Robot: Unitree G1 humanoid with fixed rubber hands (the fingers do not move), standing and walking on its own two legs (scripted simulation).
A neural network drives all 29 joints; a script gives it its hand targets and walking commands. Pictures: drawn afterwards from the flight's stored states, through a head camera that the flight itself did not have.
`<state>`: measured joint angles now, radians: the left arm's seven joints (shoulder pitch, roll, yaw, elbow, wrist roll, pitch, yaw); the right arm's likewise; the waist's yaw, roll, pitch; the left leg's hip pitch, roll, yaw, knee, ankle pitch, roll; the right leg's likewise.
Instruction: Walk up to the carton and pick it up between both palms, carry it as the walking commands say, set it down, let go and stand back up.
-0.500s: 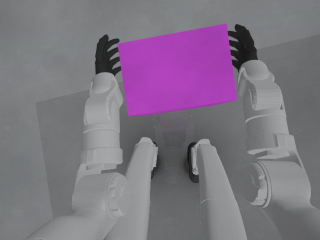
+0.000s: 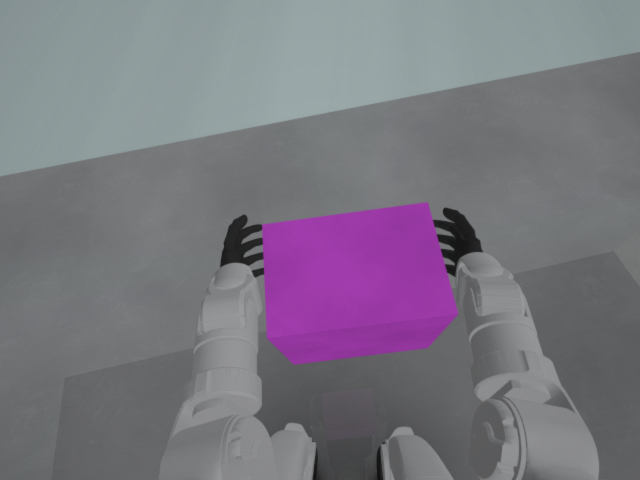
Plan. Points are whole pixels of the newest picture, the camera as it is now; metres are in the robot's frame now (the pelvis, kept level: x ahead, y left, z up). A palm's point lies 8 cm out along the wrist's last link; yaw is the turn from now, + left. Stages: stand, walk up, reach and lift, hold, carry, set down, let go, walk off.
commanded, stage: reach and lift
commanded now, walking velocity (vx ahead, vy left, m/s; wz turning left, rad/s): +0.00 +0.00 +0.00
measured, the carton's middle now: (353, 292) +0.36 +0.00 -0.07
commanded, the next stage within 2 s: hold in 1.96 s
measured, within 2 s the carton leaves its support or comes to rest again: neither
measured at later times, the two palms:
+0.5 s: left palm (214, 256) +0.34 +0.17 +0.07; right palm (470, 252) +0.37 -0.14 +0.05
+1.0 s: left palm (217, 253) +0.33 +0.16 +0.10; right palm (496, 250) +0.35 -0.15 +0.09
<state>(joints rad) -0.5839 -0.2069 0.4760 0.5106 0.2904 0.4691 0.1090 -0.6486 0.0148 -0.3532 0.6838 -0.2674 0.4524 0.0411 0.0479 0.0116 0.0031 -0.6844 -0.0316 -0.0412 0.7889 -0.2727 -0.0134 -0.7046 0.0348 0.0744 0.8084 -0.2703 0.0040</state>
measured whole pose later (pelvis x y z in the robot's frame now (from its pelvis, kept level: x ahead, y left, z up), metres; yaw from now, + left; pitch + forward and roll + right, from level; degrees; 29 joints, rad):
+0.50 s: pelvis +0.05 -0.01 +0.04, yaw +2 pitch +0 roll +0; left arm -0.31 -0.16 0.28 0.31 0.23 0.59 0.06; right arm -0.31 0.09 -0.20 0.36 -0.22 0.60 -0.01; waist 0.05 0.03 0.01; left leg -0.25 -0.02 -0.08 0.46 -0.21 -0.02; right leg -0.25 0.03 0.04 0.48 -0.22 -0.01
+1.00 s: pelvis +0.03 -0.01 +0.04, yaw +1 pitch -8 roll +0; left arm -0.39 -0.19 0.33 0.35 0.31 0.72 0.07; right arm -0.41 0.08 -0.24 0.42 -0.27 0.74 0.02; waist 0.02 0.02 0.03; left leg -0.13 -0.01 -0.08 0.47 -0.21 -0.02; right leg -0.13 0.03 0.04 0.47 -0.21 -0.01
